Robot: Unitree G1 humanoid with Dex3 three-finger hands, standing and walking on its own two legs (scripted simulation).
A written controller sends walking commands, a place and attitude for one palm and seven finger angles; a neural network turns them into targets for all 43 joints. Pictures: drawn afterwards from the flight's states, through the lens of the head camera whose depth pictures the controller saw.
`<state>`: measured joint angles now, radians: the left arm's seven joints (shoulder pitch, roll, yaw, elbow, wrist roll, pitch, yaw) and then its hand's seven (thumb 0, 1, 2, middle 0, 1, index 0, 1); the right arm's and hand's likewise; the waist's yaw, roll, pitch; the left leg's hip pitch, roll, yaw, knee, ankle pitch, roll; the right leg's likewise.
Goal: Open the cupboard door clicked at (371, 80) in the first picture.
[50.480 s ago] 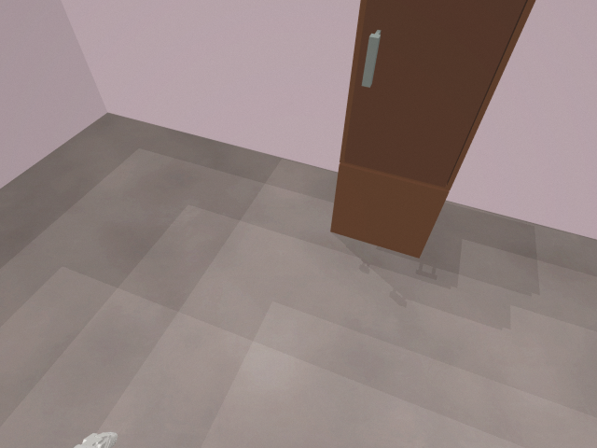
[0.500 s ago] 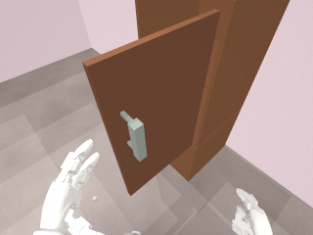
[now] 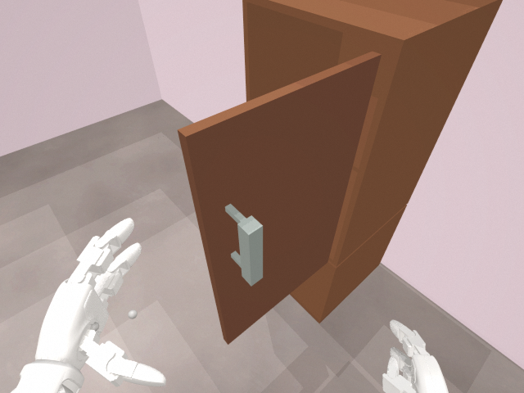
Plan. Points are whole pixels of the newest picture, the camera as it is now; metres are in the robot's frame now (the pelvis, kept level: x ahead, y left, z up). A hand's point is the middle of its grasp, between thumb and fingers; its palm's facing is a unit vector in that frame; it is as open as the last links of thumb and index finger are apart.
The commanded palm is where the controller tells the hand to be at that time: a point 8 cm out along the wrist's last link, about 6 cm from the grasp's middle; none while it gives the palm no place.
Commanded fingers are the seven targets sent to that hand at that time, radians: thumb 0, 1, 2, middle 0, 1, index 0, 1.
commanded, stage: draw the hand back to the body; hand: left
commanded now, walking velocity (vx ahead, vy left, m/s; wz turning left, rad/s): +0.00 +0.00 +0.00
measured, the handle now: (242, 244) +0.32 +0.06 +0.08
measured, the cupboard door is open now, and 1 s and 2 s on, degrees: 89 89 89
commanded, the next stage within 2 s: step back with the hand held close in 1.04 s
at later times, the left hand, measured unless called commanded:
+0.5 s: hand (64, 266) +0.21 +0.24 +0.18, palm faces +0.37 -0.85 -0.38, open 11.0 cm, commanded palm +0.16 +0.29 +0.20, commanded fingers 0.00 0.65 0.80 -0.19 -0.30 -0.19 -0.30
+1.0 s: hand (56, 254) +0.21 +0.25 +0.20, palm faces +0.43 -0.82 -0.38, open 7.5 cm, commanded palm +0.16 +0.29 +0.21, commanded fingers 0.00 0.90 0.90 -0.20 -0.30 -0.20 -0.30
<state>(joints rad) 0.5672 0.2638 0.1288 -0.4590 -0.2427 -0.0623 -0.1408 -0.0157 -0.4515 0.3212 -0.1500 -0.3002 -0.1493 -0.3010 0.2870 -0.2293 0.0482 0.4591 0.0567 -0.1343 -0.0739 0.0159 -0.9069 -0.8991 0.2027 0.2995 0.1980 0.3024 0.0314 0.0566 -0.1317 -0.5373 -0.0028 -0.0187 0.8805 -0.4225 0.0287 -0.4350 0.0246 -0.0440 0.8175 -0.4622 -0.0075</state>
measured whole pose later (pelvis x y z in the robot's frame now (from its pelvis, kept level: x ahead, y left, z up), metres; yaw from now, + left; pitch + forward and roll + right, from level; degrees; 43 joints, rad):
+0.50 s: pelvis +0.02 +0.01 +0.04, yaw -1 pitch -2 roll -1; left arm 0.54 0.33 0.25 -0.48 -0.06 -0.03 0.13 0.00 0.32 0.65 -0.18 -0.30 -0.18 -0.30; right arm 0.21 -0.21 0.05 0.58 0.01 -0.10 -0.08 0.02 -0.91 -0.90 0.20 0.30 0.20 0.30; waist 0.06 0.05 -0.03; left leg -0.21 -0.03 0.02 0.53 -0.29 0.04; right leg -0.13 0.00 0.00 0.47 -0.32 0.01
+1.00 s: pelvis +0.02 -0.01 +0.04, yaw -2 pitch -3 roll +0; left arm 0.48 0.33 0.33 -0.42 -0.07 -0.06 0.12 0.01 0.88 0.89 -0.20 -0.30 -0.20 -0.30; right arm 0.20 -0.22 0.02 0.63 0.01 -0.08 -0.08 0.01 -0.91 -0.90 0.20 0.30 0.20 0.30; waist 0.07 0.05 0.00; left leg -0.14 0.00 0.02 0.45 -0.25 0.02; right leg -0.06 0.02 0.00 0.40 -0.28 -0.01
